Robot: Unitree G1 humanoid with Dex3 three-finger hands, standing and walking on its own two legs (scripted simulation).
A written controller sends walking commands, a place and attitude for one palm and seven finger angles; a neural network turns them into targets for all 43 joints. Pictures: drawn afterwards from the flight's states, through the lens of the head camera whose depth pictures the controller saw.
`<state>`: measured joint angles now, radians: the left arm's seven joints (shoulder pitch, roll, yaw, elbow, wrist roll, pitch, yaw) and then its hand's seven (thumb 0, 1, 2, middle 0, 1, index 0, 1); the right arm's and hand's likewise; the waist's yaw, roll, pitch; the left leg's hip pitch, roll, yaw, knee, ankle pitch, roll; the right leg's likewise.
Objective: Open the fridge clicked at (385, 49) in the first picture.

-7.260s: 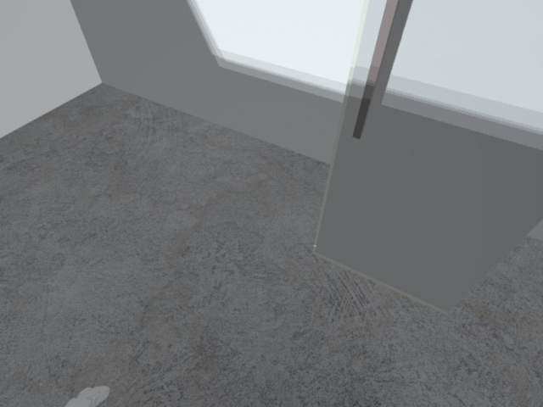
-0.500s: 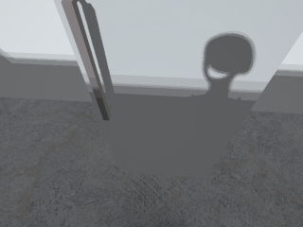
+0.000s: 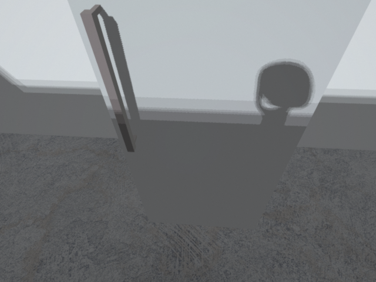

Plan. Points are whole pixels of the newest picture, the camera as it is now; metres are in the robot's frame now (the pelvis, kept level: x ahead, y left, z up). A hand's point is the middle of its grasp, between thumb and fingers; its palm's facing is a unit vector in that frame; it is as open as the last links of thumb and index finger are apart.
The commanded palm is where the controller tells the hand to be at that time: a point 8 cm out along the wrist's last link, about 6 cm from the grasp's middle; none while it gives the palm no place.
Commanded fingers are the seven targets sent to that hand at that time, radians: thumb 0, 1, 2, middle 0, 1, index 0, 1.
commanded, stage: come to a stop and stand still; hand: left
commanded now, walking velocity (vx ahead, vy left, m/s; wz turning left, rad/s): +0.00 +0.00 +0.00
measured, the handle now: (117, 93) +0.49 +0.19 +0.16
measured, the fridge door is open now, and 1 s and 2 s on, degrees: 0 0 0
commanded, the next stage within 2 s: look again from close up in 1.16 s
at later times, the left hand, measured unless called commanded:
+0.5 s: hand out of the picture +0.01 +0.16 -0.15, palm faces +0.02 -0.97 -0.25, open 7.4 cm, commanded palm none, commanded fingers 0.00 0.90 0.90 -0.20 -0.30 -0.20 -0.30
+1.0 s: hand out of the picture +0.03 +0.15 -0.16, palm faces +0.04 -0.97 -0.23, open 7.3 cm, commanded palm none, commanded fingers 0.00 0.90 0.90 -0.20 -0.30 -0.20 -0.30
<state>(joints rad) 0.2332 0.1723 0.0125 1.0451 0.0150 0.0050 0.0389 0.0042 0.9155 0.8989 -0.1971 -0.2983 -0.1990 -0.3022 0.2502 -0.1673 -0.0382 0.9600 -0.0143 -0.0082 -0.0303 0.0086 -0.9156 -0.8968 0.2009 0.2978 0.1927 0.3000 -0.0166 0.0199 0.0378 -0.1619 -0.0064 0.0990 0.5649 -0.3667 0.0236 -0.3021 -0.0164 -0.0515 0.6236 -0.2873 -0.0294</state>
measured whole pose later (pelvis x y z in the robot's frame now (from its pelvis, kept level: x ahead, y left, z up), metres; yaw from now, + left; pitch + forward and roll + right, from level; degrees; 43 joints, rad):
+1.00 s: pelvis +0.01 -0.03 +0.01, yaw +1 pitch -1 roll +1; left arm 0.24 0.15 0.00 1.13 0.01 -0.03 0.03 0.01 0.93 0.90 -0.20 -0.30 -0.20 -0.30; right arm 0.30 -0.14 0.00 1.11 -0.01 -0.03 -0.03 0.00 -0.91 -0.90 0.20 0.30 0.19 0.30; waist -0.01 0.03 0.04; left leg -0.09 0.03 0.07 0.40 -0.29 -0.02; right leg -0.23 0.03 -0.08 0.46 -0.22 -0.07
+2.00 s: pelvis +0.01 -0.03 +0.01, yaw +1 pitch -1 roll +1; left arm 0.22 0.17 0.01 1.12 0.01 -0.02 0.02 0.01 0.91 0.90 -0.20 -0.30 -0.20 -0.30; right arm 0.29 -0.16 0.00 1.13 -0.02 -0.02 -0.03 0.01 -0.91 -0.90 0.20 0.30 0.19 0.30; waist 0.00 0.01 0.05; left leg -0.08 0.03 0.07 0.38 -0.27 -0.02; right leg -0.21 0.03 -0.08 0.43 -0.20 -0.07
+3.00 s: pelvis +0.00 +0.04 -0.01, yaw +2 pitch +4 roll -2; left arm 0.36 0.31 0.29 -0.18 -0.32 -0.12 -0.29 0.01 0.06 0.54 -0.26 -0.85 -0.26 -0.85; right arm 0.33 -0.21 0.07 0.59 0.04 -0.29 -0.04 0.02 -0.90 -0.90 0.21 0.30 0.20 0.30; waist 0.01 0.02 -0.06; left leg -0.39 -0.01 0.05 0.77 -0.45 0.06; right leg -0.46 -0.03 -0.09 0.70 -0.31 0.01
